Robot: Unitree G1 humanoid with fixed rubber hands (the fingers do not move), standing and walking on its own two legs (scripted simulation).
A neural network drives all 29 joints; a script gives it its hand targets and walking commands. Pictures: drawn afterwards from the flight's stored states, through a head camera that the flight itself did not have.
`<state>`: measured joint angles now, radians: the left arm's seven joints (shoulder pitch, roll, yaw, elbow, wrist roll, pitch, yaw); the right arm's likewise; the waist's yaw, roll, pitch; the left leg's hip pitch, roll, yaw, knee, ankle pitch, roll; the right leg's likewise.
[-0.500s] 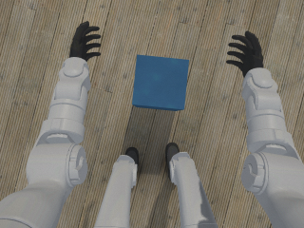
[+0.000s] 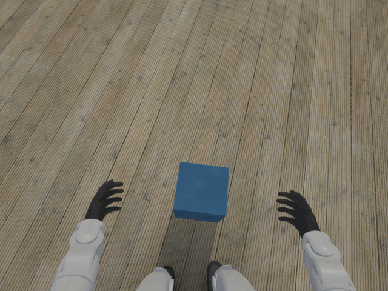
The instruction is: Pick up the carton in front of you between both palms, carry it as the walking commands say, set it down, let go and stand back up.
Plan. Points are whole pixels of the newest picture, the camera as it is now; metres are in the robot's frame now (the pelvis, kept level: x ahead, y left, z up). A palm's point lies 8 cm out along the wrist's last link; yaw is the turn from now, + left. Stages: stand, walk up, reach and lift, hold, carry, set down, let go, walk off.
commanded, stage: let go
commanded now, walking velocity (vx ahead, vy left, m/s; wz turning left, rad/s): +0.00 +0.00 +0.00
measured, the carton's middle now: (200, 194) +0.43 -0.04 -0.63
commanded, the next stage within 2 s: stand in 0.66 s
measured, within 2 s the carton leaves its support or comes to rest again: neither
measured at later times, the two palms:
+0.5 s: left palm (70, 263) +0.17 +0.23 -0.04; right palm (319, 259) +0.18 -0.23 -0.04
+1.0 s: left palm (43, 271) +0.16 +0.28 -0.06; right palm (344, 263) +0.17 -0.29 -0.07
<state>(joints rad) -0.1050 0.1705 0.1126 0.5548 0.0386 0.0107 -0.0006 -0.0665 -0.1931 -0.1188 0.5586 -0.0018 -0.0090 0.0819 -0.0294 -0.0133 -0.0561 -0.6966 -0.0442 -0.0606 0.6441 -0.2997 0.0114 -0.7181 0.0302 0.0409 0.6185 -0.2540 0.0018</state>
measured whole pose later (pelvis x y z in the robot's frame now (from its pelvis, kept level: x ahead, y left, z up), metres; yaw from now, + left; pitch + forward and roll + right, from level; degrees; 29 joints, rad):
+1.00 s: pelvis +0.03 -0.01 +0.02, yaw +1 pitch +1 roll +0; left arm 0.17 0.34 0.06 0.74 0.04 0.01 0.01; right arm 0.20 -0.33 -0.05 0.67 -0.04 0.02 -0.02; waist 0.00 0.01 0.02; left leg -0.18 -0.02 -0.07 0.50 -0.33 0.00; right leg -0.20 0.03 0.02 0.49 -0.30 -0.02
